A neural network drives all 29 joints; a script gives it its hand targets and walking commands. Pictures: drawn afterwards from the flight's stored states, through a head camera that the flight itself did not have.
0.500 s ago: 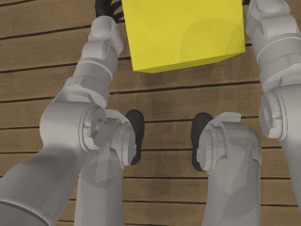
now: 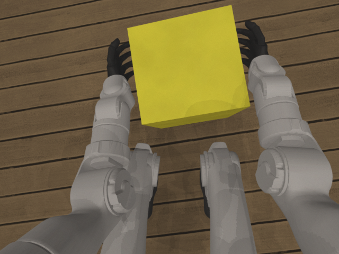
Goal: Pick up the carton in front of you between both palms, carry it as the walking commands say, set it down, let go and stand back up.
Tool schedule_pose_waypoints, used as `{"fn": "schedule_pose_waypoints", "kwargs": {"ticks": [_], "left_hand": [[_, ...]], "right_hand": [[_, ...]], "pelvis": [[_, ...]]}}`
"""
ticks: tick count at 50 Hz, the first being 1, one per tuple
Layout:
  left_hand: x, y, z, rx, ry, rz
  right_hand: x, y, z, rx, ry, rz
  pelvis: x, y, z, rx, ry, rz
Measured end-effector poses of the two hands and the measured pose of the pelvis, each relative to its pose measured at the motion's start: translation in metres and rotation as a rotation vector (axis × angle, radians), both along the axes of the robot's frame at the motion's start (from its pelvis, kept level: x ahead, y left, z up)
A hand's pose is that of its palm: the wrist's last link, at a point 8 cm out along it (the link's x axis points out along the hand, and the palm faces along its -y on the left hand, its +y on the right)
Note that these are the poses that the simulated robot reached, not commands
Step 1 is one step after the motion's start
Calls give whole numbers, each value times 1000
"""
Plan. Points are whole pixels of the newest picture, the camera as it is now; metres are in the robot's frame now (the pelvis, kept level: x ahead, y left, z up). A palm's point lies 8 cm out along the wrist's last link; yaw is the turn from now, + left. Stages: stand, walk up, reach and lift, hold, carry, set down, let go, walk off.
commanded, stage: reach and lift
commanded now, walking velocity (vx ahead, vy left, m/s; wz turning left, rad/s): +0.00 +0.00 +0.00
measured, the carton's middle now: (187, 81) +0.48 -0.04 -0.15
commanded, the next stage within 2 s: none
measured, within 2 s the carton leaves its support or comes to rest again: neither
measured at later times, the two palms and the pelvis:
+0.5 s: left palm (80, 55) +0.45 +0.13 +0.08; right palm (288, 41) +0.46 -0.17 +0.07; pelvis +0.03 +0.00 +0.12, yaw -1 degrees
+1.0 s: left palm out of the picture +0.42 +0.13 +0.24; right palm out of the picture +0.42 -0.16 +0.24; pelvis +0.08 +0.00 +0.27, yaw -2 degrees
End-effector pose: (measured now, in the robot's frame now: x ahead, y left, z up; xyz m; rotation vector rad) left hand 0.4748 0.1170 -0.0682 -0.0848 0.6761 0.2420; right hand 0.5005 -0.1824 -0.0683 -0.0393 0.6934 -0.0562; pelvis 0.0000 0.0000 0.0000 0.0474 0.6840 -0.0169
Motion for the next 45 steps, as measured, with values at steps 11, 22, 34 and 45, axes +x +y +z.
{"fn": "schedule_pose_waypoints", "kwargs": {"ticks": [11,22,34,45], "left_hand": [[-5,4,64,13,-15,-27],[-17,7,131,7,-26,-35],[-32,12,213,12,-11,-57],[-44,16,282,14,-13,-81]], "right_hand": [[-16,3,58,4,-12,-29],[-33,6,122,26,-19,-57],[-55,12,204,31,-6,-81],[-74,16,275,29,-9,-104]], "pelvis": [[10,5,54,-13,29,3],[28,5,107,-22,-26,-4],[51,4,177,-30,-142,-12],[74,4,239,-41,-273,-18]]}}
